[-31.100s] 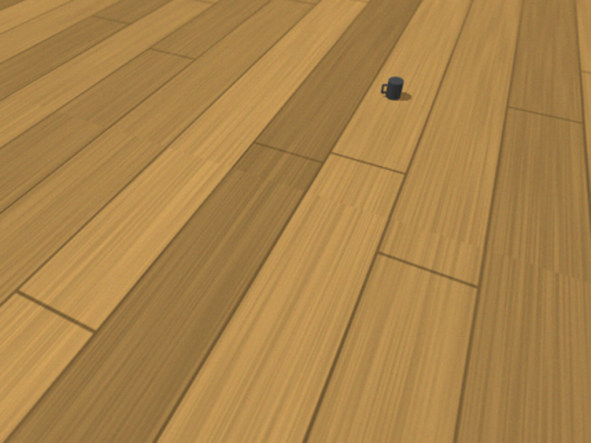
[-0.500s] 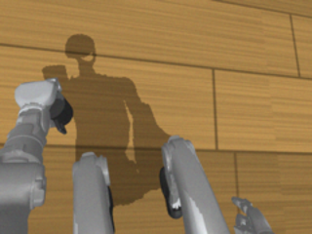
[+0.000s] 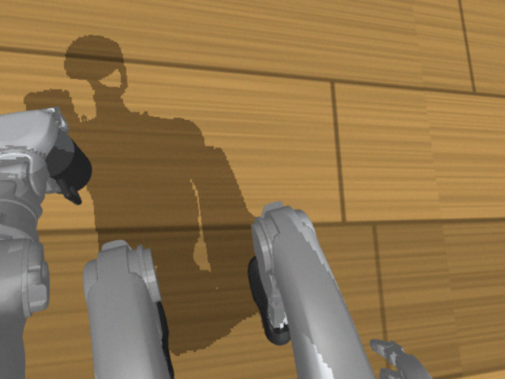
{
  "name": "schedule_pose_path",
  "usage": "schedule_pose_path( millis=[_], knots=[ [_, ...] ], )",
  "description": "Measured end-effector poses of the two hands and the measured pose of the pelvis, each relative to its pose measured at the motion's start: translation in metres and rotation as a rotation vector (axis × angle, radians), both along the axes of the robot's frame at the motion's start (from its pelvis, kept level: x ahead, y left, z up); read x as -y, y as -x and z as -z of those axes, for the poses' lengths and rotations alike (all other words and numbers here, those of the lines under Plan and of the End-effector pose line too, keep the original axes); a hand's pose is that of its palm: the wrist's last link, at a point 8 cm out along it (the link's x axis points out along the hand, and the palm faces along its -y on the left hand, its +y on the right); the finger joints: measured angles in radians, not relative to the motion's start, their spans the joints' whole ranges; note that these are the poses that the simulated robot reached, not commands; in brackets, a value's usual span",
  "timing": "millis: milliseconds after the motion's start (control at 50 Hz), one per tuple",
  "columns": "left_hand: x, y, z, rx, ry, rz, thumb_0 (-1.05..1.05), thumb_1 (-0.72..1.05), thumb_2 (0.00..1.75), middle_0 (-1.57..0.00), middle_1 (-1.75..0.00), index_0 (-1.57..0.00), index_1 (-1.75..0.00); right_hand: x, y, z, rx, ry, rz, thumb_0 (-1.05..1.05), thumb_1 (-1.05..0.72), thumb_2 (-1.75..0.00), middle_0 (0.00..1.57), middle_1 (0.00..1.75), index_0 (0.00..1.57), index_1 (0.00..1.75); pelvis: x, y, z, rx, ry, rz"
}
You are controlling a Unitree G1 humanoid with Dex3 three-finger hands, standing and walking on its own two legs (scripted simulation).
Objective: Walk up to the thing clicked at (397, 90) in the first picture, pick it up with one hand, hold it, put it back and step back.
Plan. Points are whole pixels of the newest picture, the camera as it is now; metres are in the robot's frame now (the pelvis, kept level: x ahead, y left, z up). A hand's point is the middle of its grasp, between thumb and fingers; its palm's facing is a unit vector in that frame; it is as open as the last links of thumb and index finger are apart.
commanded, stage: crouch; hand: left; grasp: from above
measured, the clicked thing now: (59, 170) +0.46 +0.23 -0.23
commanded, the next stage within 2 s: lower in 0.34 s
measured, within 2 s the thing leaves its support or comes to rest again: rests again in 1.08 s
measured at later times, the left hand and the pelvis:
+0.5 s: hand (46, 154) +0.49 +0.24 -0.22, palm faces -0.48 -0.05 -0.88, open 11.2 cm; pelvis +0.00 +0.00 -0.03, yaw -1 degrees
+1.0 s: hand (61, 161) +0.49 +0.24 -0.27, palm faces -0.49 -0.06 -0.87, open 11.2 cm; pelvis +0.00 +0.01 -0.06, yaw -3 degrees
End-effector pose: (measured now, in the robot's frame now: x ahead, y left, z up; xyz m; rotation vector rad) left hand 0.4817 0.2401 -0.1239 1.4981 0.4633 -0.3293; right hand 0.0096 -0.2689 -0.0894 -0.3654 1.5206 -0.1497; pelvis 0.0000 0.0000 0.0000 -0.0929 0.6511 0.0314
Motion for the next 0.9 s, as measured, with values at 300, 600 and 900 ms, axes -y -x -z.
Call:
schedule_pose_path(
  millis=[300,600,900],
  knots=[
    [-0.001,-0.012,0.020,0.013,-0.011,-0.011,-0.01,-0.21,0.67,-0.63,-0.79,-0.58,-0.74,-0.006,0.001,0.021,0.005,-0.017,-0.027,0.00,-0.92,-0.90,0.20,0.30,0.20,0.30,-0.001,0.002,0.022,0.013,0.012,0.007],
    [-0.003,-0.017,0.044,-0.007,-0.002,-0.009,-0.01,-0.21,0.66,-0.64,-0.78,-0.59,-0.74,-0.006,0.003,0.026,-0.021,-0.011,-0.049,0.00,-0.92,-0.90,0.20,0.30,0.20,0.30,-0.003,0.001,0.034,0.021,0.029,0.012],
    [0.000,-0.018,0.082,0.002,-0.001,0.006,-0.01,-0.19,0.63,-0.64,-0.76,-0.59,-0.73,-0.009,0.005,0.037,-0.041,-0.012,-0.072,0.00,-0.92,-0.90,0.20,0.30,0.20,0.30,-0.005,0.000,0.052,0.033,0.043,0.019]
  ],
)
